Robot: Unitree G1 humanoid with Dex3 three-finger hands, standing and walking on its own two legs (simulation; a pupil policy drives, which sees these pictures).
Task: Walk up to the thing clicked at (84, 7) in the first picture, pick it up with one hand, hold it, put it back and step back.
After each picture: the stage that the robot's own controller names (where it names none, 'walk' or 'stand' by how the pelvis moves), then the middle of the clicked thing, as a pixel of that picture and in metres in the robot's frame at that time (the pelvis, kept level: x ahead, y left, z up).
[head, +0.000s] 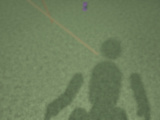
stand; (84, 6) +2.14 -0.05 -0.72
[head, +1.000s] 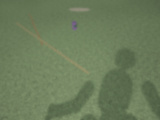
walk; (74, 25) +2.00 +0.25 -0.69
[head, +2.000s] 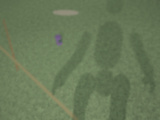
walk; (58, 40) +1.36 +0.39 -0.71
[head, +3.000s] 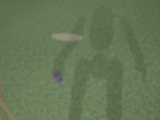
walk; (58, 77) +0.86 +0.30 -0.72
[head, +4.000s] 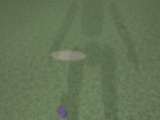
walk; (62, 112) +0.50 +0.24 -0.71
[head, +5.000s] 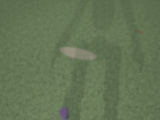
stand; (64, 114) +0.44 +0.16 -0.70
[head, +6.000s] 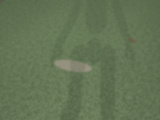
stand; out of the picture +0.36 +0.18 -0.72
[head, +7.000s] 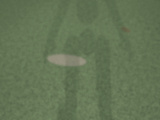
stand; out of the picture +0.33 +0.20 -0.71
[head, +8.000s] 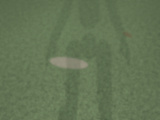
stand; out of the picture +0.35 +0.18 -0.72
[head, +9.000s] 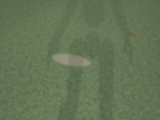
stand; out of the picture +0.35 +0.17 -0.71
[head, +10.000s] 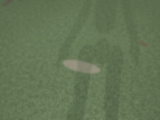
stand; out of the picture +0.36 +0.14 -0.72
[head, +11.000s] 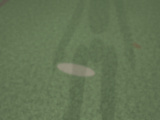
stand; out of the picture +0.33 +0.15 -0.72
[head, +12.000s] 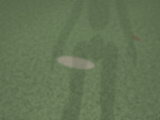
stand; out of the picture +0.37 +0.16 -0.72
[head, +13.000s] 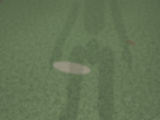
stand; out of the picture +0.35 +0.18 -0.72
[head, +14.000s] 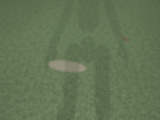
stand; out of the picture +0.35 +0.19 -0.72
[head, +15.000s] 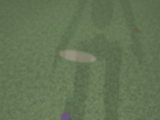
stand; (66, 118) +0.40 +0.18 -0.71
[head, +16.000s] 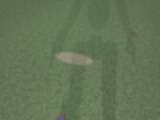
stand; out of the picture +0.39 +0.18 -0.71
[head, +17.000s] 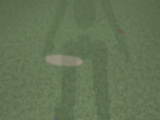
stand; out of the picture +0.37 +0.21 -0.71
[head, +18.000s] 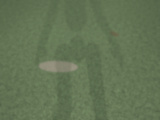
stand; out of the picture +0.32 +0.22 -0.71
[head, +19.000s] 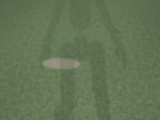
stand; out of the picture +0.35 +0.23 -0.71
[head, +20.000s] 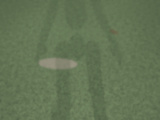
stand; out of the picture +0.34 +0.22 -0.71
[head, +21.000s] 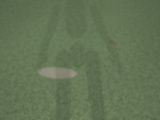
stand; out of the picture +0.33 +0.22 -0.71
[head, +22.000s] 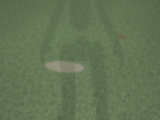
stand; out of the picture +0.32 +0.18 -0.71
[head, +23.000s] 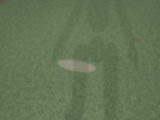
stand; out of the picture +0.35 +0.16 -0.71
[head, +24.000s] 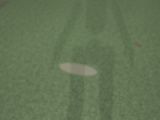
stand; out of the picture +0.34 +0.13 -0.72
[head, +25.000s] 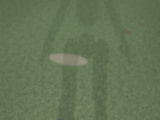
stand; out of the picture +0.36 +0.17 -0.71
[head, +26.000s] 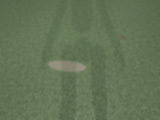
stand; out of the picture +0.36 +0.17 -0.73
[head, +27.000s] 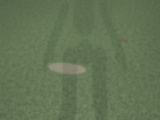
stand; out of the picture +0.36 +0.18 -0.73
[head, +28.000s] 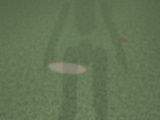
stand; out of the picture +0.36 +0.18 -0.73
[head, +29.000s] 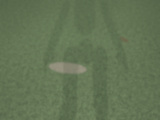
stand; out of the picture +0.36 +0.18 -0.73
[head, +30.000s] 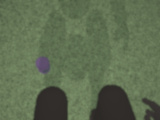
go down; (43, 65) +0.44 +0.17 -0.40
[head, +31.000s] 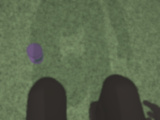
go down; (35, 54) +0.46 +0.19 -0.31
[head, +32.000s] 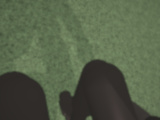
close in; out of the picture +0.45 +0.23 -0.23
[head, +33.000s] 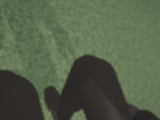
close; out of the picture +0.45 +0.24 -0.23
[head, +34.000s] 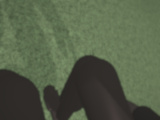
lift; out of the picture +0.43 +0.24 -0.23
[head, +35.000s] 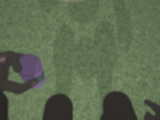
lift; (32, 72) +0.35 +0.18 -0.02
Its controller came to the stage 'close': yes
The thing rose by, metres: 0.41
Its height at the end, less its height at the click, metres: +0.41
